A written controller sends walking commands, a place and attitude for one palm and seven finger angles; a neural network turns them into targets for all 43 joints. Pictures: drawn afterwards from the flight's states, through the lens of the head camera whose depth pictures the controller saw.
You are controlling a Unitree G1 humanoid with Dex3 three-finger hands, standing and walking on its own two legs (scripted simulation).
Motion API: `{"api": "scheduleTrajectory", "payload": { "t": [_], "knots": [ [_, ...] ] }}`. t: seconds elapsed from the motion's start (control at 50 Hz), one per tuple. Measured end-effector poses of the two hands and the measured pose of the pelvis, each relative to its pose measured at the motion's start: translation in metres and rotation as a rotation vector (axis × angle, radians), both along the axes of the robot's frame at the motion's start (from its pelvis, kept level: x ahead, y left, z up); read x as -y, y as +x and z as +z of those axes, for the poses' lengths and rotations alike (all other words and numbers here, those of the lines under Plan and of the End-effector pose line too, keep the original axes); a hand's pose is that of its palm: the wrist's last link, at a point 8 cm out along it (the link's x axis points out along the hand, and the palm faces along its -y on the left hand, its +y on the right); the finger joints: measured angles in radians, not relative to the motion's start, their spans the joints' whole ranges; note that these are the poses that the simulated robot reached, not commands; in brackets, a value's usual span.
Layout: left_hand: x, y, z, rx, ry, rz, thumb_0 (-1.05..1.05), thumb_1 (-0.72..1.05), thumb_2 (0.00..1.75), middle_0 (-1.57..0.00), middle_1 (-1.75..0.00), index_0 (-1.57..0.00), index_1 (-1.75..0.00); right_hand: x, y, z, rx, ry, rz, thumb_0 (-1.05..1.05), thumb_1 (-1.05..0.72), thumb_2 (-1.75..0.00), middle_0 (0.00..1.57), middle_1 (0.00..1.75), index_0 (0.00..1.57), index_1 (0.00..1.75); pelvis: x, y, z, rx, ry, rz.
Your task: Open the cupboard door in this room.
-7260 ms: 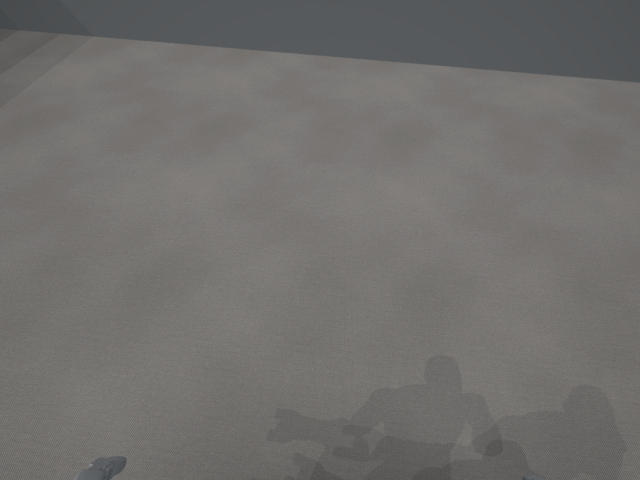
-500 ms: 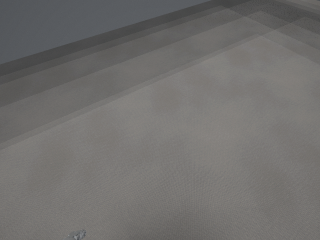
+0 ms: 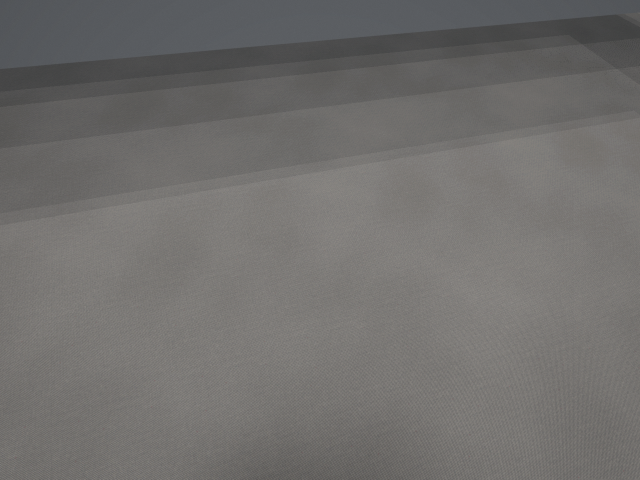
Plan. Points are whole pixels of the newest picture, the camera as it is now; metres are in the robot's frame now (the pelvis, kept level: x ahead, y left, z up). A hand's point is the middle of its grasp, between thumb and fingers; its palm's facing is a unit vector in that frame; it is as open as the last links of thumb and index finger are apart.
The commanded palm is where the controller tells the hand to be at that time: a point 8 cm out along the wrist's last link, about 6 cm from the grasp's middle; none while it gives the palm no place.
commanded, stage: turn or walk to find it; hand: left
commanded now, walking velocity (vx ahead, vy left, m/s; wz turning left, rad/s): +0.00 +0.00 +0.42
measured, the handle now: out of the picture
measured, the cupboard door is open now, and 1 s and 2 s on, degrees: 0 0 0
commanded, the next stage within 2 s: none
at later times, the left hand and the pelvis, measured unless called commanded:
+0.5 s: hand out of the picture +0.03 +0.17 -0.13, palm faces +0.22 -0.93 -0.29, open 7.4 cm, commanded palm none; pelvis -0.03 -0.04 +0.01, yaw +12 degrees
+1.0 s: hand out of the picture -0.14 +0.21 -0.17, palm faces +0.46 -0.86 -0.24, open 7.4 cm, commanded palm none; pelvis -0.07 +0.00 +0.01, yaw +24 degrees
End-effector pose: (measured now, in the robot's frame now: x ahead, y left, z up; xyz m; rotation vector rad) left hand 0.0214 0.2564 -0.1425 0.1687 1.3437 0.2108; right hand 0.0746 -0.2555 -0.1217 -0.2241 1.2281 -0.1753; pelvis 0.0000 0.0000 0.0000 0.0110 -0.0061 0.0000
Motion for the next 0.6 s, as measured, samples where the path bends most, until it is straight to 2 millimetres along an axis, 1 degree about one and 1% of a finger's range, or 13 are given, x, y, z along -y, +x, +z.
{"api": "scheduleTrajectory", "payload": {
  "t": [0.04,0.08,0.14,0.2,0.28,0.34,0.38,0.44,0.52,0.6],
  "knots": [
    [-0.009,-0.008,0.001,-0.023,0.005,0.020,0.01,0.91,0.90,-0.20,-0.30,-0.20,-0.30,-0.009,0.007,0.006,0.024,-0.004,0.023,0.00,-0.91,-0.90,0.20,0.30,0.20,0.30,-0.004,-0.002,0.004,0.002,-0.006,0.011],
    [-0.015,-0.010,0.006,-0.017,0.006,0.035,0.01,0.91,0.90,-0.20,-0.30,-0.20,-0.30,-0.017,0.010,0.011,0.034,-0.003,0.040,0.00,-0.91,-0.90,0.20,0.30,0.20,0.30,-0.007,-0.004,0.008,0.002,-0.013,0.024],
    [-0.018,-0.008,0.015,0.019,0.011,0.049,0.01,0.91,0.90,-0.20,-0.30,-0.20,-0.30,-0.025,0.013,0.013,0.041,0.010,0.063,0.00,-0.91,-0.90,0.20,0.30,0.20,0.30,-0.008,-0.005,0.013,0.003,-0.017,0.046],
    [-0.017,-0.001,0.022,0.062,0.019,0.057,0.01,0.91,0.90,-0.19,-0.30,-0.20,-0.30,-0.028,0.013,0.012,0.043,0.028,0.078,0.00,-0.90,-0.90,0.20,0.30,0.21,0.30,-0.007,-0.008,0.015,0.004,-0.015,0.067],
    [-0.007,0.010,0.029,0.118,0.034,0.058,0.01,0.91,0.90,-0.19,-0.30,-0.20,-0.30,-0.023,0.008,0.004,0.032,0.053,0.086,0.00,-0.90,-0.90,0.20,0.30,0.21,0.30,0.001,-0.012,0.014,0.005,-0.007,0.096],
    [0.006,0.017,0.034,0.163,0.049,0.057,0.01,0.91,0.90,-0.19,-0.30,-0.20,-0.30,-0.012,0.001,-0.006,0.014,0.072,0.089,0.00,-0.90,-0.90,0.20,0.30,0.21,0.30,0.013,-0.016,0.011,0.003,0.003,0.121],
    [0.016,0.018,0.036,0.196,0.065,0.059,0.00,0.91,0.90,-0.20,-0.30,-0.20,-0.30,-0.002,-0.003,-0.016,0.002,0.087,0.091,0.00,-0.90,-0.90,0.20,0.30,0.21,0.30,0.022,-0.018,0.006,0.002,0.014,0.137],
    [0.031,0.008,0.042,0.219,0.076,0.077,0.00,0.91,0.90,-0.20,-0.30,-0.20,-0.30,0.011,-0.008,-0.022,-0.031,0.092,0.106,0.00,-0.90,-0.90,0.20,0.30,0.21,0.30,0.032,-0.023,0.006,0.012,0.011,0.177],
    [0.045,-0.016,0.048,0.195,0.074,0.127,0.00,0.90,0.90,-0.20,-0.30,-0.20,-0.30,0.024,-0.012,-0.017,-0.072,0.085,0.137,0.01,-0.91,-0.90,0.20,0.30,0.20,0.30,0.040,-0.027,0.013,0.013,0.024,0.217],
    [0.053,-0.041,0.045,0.159,0.062,0.176,0.00,0.90,0.90,-0.20,-0.30,-0.21,-0.30,0.031,-0.015,-0.013,-0.107,0.068,0.172,0.01,-0.91,-0.90,0.20,0.30,0.20,0.30,0.044,-0.031,0.016,0.010,0.027,0.262]
  ]
}}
